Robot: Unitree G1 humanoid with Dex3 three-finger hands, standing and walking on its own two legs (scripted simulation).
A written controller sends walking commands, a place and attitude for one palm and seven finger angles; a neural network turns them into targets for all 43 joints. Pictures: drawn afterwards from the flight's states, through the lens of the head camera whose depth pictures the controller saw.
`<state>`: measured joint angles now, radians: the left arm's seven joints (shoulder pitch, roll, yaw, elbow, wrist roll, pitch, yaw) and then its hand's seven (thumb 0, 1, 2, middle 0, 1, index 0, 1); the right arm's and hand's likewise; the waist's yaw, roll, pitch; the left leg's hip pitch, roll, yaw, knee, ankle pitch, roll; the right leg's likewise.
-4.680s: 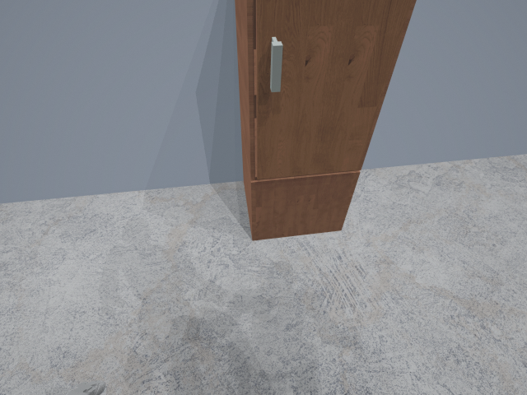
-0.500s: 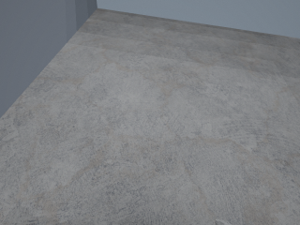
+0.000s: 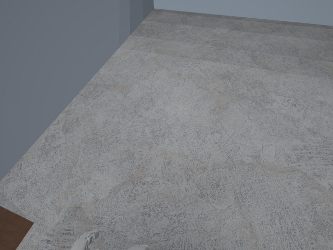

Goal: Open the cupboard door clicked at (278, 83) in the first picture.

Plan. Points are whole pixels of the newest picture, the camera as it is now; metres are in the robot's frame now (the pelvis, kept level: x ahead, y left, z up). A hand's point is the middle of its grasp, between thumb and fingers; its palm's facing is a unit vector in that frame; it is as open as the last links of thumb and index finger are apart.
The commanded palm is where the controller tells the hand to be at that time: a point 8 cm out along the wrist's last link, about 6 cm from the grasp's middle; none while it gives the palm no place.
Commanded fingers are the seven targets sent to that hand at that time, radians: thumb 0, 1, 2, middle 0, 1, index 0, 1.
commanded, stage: turn to face it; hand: left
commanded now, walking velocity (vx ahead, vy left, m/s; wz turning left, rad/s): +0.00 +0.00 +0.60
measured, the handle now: out of the picture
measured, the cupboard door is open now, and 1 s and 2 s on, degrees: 0 0 0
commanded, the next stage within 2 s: take the last steps up to it in 1.86 s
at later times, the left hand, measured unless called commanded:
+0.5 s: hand out of the picture -0.05 +0.27 -0.18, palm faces +0.37 -0.89 -0.26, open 7.4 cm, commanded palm none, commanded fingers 0.00 0.90 0.90 -0.20 -0.30 -0.20 -0.30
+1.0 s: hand out of the picture -0.07 +0.19 -0.15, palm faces +0.61 -0.76 -0.24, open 7.4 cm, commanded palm none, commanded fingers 0.00 0.90 0.90 -0.20 -0.30 -0.20 -0.30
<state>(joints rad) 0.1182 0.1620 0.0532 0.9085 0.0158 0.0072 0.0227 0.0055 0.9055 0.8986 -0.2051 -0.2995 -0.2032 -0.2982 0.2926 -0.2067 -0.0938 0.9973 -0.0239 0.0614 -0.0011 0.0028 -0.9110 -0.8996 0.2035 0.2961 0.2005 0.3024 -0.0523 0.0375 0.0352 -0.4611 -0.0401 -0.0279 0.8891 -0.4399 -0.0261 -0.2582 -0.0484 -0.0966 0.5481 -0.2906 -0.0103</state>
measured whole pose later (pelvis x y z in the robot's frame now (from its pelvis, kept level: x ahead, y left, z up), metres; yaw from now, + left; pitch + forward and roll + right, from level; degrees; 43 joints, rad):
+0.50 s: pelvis -0.02 +0.03 +0.00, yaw +19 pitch +0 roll -1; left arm 0.23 0.29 0.10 0.93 0.02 0.07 0.00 0.01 0.91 0.90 -0.20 -0.30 -0.20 -0.30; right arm 0.12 -0.24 -0.05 0.87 -0.02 0.03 0.01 0.00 -0.91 -0.90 0.20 0.30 0.20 0.30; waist 0.02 -0.04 0.09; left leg -0.33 0.01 0.04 0.58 -0.25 0.03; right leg -0.48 -0.12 -0.06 1.11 -0.43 0.09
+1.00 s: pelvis -0.02 -0.01 +0.00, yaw +38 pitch -2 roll +2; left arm 0.21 0.18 0.04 0.88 0.03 0.02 0.02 0.01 0.90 0.90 -0.21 -0.30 -0.21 -0.30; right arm 0.20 -0.25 -0.09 0.93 -0.02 0.09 0.03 0.00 -0.91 -0.90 0.20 0.30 0.20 0.30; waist -0.02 0.00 0.08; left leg -0.45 0.03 0.04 0.98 -0.42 -0.07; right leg -0.21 -0.14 -0.19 0.53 -0.29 0.02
